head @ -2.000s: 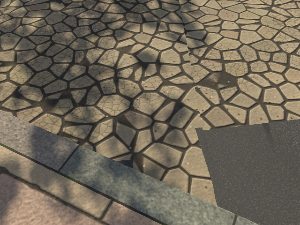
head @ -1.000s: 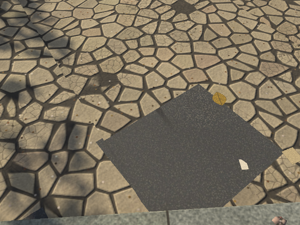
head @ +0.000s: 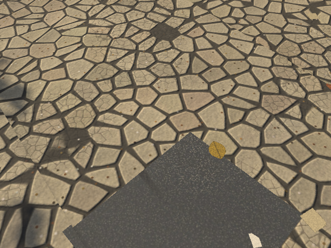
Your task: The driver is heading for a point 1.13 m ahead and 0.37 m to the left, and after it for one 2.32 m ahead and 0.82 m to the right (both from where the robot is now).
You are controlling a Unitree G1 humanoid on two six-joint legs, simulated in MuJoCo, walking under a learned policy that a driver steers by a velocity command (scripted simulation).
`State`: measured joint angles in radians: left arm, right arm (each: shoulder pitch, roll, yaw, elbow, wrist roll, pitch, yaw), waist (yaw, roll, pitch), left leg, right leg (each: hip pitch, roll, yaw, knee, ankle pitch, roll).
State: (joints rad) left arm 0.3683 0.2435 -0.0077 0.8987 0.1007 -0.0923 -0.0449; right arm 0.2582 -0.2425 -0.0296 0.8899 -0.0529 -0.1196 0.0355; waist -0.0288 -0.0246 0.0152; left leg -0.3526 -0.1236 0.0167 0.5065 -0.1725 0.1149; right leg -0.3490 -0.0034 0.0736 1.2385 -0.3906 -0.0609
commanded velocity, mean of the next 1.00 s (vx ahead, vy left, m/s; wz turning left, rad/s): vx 0.50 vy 0.00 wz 0.53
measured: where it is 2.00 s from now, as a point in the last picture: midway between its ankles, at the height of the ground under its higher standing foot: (92, 170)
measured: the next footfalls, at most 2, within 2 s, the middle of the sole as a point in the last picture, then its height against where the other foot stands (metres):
right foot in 0.40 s outside the picture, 0.11 m lower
left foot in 0.90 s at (126, 234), level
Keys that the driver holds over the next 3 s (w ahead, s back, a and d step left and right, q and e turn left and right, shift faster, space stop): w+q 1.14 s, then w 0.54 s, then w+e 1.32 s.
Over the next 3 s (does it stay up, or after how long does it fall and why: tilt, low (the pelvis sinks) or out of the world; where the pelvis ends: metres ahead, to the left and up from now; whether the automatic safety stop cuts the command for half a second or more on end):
stays up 1.43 0.62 -0.11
